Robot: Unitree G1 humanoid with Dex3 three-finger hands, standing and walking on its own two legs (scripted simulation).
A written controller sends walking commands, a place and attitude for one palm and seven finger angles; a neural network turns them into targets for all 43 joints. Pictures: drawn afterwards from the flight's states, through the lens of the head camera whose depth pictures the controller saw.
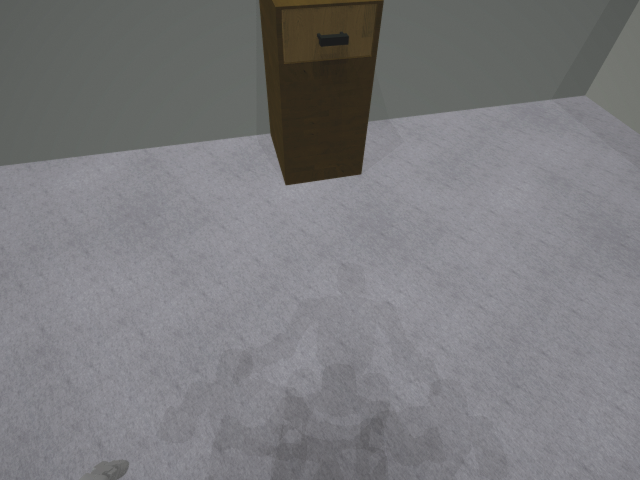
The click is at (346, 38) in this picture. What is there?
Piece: drawer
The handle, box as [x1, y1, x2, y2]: [317, 32, 348, 46]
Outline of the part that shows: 348,36 346,33 340,32 339,34 321,35 317,33 319,43 321,46 347,44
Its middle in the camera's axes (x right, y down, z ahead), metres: +0.04 -0.73 +1.39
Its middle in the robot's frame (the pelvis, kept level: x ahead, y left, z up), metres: +1.53 +0.02 -0.08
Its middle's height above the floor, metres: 0.69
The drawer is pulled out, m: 0.00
